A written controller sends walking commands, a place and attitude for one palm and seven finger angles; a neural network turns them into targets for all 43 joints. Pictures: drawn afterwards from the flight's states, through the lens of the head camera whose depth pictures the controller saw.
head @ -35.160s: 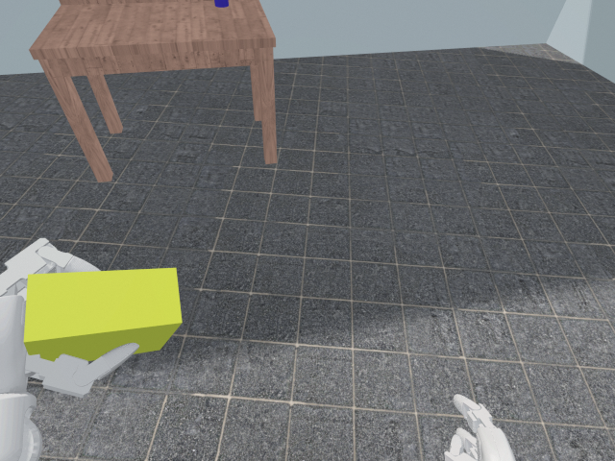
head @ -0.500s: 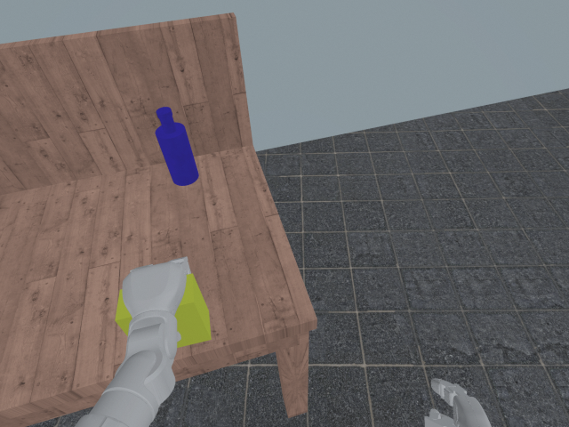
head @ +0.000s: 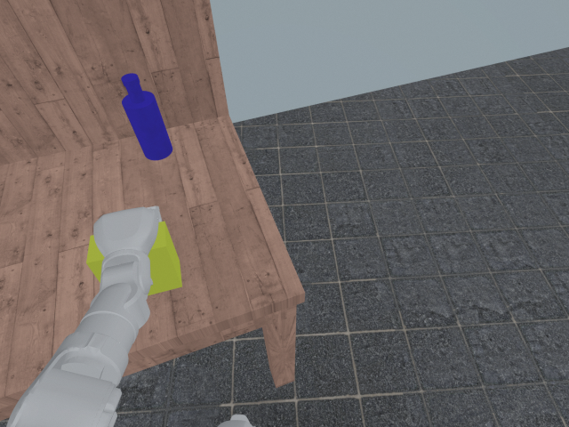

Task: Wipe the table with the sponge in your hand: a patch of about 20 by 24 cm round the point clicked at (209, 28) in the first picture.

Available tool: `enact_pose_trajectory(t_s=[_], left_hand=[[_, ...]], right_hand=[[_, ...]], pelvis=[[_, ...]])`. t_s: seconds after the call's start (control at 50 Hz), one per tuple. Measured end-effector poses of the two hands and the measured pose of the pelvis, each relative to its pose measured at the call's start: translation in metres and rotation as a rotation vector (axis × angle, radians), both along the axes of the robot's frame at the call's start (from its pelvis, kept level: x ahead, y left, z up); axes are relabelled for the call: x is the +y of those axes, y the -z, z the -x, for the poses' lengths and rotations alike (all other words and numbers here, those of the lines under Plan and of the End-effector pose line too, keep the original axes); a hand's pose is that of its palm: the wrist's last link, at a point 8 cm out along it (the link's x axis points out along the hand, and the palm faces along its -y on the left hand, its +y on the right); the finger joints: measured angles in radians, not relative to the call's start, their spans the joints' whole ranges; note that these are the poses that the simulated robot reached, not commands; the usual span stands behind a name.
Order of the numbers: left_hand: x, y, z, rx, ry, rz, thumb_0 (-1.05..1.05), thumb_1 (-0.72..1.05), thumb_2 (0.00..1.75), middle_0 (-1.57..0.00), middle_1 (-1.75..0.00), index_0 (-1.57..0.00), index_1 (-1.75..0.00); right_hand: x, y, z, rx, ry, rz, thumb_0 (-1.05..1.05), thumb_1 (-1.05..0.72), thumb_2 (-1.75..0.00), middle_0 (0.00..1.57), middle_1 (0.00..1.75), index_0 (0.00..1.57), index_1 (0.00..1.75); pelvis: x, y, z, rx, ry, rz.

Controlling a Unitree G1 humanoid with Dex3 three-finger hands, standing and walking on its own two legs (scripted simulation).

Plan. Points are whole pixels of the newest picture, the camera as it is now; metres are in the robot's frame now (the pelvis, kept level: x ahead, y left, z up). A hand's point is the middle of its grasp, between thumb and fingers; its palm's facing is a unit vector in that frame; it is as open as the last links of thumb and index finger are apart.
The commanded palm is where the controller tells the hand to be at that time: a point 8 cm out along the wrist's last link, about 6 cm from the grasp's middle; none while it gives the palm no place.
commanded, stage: wipe forward along the middle lane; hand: left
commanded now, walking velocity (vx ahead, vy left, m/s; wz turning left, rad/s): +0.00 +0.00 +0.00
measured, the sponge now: (142, 269) +0.37 +0.26 -0.04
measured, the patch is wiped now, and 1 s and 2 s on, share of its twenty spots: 1.00 1.00 1.00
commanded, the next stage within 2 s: slide back across to the first lane in 0.94 s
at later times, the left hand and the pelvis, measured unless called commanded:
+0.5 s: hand (134, 230) +0.42 +0.28 +0.00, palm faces -0.08 +0.02 -1.00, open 9.8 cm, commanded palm +0.40 +0.26 +0.03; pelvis +0.00 +0.02 -0.01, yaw -1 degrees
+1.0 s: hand (130, 207) +0.47 +0.30 +0.00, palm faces -0.10 +0.03 -0.99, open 9.8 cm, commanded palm +0.46 +0.27 +0.03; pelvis -0.01 +0.04 -0.02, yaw -2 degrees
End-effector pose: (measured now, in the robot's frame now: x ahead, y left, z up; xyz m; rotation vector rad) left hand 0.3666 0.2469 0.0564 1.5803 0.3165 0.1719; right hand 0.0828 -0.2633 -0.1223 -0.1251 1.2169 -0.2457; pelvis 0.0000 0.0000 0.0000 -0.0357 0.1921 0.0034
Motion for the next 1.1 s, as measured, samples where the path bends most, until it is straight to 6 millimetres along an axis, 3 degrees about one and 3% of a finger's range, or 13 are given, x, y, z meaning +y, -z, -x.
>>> enact_pose_trajectory(t_s=[0.68, 0.92, 1.1], left_hand=[[0.027, 0.001, -0.057, -0.021, -0.013, -0.018, 0.00, -0.51, 1.09, -0.77, -1.35, -0.78, -1.36], [0.038, -0.001, -0.087, 0.008, -0.028, -0.029, 0.01, -0.51, 1.09, -0.77, -1.35, -0.78, -1.36], [0.042, 0.001, -0.098, 0.005, -0.027, -0.029, 0.01, -0.51, 1.09, -0.77, -1.35, -0.78, -1.36]], right_hand=[[0.033, 0.006, 0.025, 0.080, 0.012, 0.006, 0.00, -0.91, -0.90, 0.20, 0.30, 0.20, 0.30], [0.034, 0.008, 0.061, 0.145, 0.054, 0.026, 0.00, -0.91, -0.90, 0.20, 0.30, 0.20, 0.30], [0.036, 0.011, 0.087, 0.209, 0.083, 0.028, 0.00, -0.91, -0.90, 0.20, 0.30, 0.20, 0.30]], pelvis=[[0.029, 0.012, 0.005, 0.097, 0.004, 0.034], [0.034, 0.019, 0.008, 0.142, 0.016, 0.046], [0.037, 0.023, 0.008, 0.165, 0.024, 0.051]])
